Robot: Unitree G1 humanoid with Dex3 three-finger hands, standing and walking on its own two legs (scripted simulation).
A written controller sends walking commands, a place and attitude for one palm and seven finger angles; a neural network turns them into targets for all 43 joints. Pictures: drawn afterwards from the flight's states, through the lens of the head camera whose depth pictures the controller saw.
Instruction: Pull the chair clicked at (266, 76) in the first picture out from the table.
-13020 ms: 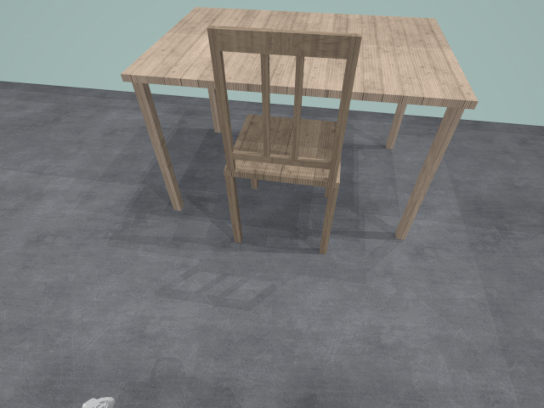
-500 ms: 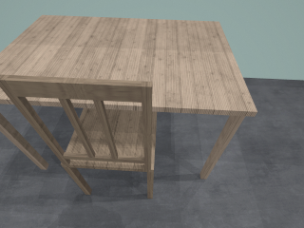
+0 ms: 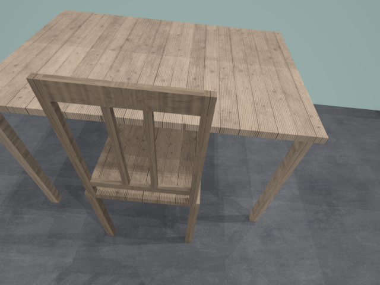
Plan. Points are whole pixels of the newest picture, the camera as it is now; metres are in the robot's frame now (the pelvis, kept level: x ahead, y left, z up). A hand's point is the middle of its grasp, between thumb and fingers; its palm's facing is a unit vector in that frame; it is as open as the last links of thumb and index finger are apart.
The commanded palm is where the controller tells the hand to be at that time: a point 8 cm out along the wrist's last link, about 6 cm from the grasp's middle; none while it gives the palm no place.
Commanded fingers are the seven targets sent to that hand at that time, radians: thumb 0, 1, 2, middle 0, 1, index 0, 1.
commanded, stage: look again from close up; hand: left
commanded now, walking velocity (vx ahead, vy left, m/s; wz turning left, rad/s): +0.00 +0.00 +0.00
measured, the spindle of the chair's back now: (118, 151) +0.47 +0.24 -0.06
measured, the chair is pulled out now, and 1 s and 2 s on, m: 0.00 0.00 0.00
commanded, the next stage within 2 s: raise the hand toward the chair's back in 0.40 s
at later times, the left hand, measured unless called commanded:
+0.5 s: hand out of the picture -0.04 +0.16 -0.18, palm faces +0.00 -0.99 -0.15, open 7.4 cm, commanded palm +0.10 +0.21 -0.07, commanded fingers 0.00 0.88 0.89 -0.20 -0.30 -0.20 -0.30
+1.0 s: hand out of the picture +0.14 +0.15 -0.09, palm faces +0.11 -0.99 +0.00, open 9.9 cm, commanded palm +0.14 +0.21 -0.06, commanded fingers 0.00 0.29 0.64 -0.14 -0.20 -0.14 -0.20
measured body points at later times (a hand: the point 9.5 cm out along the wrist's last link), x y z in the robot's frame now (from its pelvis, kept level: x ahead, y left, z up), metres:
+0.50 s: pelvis +0.00 +0.00 +0.00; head +0.01 +0.02 +0.45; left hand -0.04 +0.21 -0.16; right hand +0.02 -0.23 -0.14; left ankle +0.06 +0.07 -0.73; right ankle -0.06 -0.14 -0.73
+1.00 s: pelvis -0.02 -0.05 -0.08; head +0.02 -0.02 +0.37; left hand +0.12 +0.21 -0.09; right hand +0.21 -0.31 -0.11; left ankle +0.06 +0.07 -0.73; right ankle -0.02 -0.12 -0.73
